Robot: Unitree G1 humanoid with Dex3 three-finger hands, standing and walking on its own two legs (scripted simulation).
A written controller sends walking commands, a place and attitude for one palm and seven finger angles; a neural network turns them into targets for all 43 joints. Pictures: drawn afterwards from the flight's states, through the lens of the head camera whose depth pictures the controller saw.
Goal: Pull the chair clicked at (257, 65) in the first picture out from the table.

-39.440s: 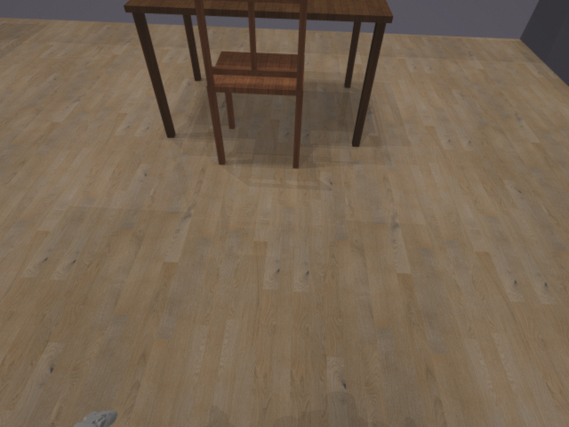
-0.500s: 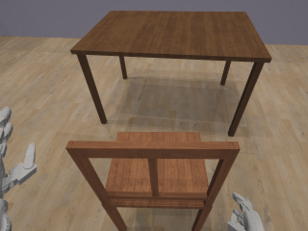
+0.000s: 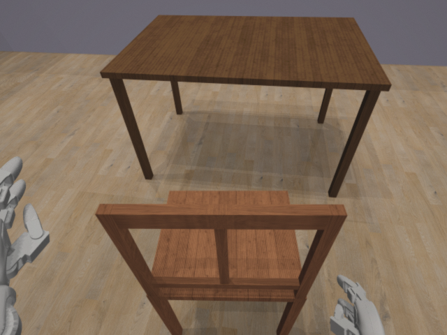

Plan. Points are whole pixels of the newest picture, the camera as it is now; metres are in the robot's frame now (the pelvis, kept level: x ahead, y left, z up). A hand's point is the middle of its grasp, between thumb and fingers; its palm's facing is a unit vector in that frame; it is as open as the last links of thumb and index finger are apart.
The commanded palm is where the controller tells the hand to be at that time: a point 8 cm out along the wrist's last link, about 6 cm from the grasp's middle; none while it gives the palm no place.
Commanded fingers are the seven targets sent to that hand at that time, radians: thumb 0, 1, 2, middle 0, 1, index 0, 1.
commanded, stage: step back with the hand held close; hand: left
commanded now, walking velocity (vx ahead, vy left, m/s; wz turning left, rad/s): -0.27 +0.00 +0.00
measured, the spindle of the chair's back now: (222, 256) +0.31 +0.06 -0.09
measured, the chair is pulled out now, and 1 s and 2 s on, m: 0.56 0.56 0.56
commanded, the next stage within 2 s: none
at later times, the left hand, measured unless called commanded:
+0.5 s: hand (44, 263) +0.15 +0.25 +0.16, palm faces +0.46 -0.73 -0.50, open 7.4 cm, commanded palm +0.10 +0.29 +0.18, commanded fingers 0.00 0.90 0.90 -0.20 -0.30 -0.20 -0.30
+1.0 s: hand (41, 281) +0.13 +0.25 +0.15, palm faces +0.46 -0.75 -0.48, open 7.4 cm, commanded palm +0.07 +0.28 +0.18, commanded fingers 0.00 0.90 0.90 -0.20 -0.30 -0.20 -0.30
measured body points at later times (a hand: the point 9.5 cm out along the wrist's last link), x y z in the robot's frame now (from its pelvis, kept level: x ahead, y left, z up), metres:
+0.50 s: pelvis -0.04 -0.01 -0.01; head -0.02 -0.05 +0.44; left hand +0.12 +0.29 +0.18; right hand +0.14 -0.25 -0.11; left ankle -0.08 +0.12 -0.74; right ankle +0.04 -0.14 -0.74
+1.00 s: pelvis -0.07 -0.02 -0.01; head -0.05 -0.03 +0.43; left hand +0.10 +0.28 +0.18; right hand +0.10 -0.26 -0.11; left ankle -0.08 +0.12 -0.74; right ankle +0.04 -0.14 -0.74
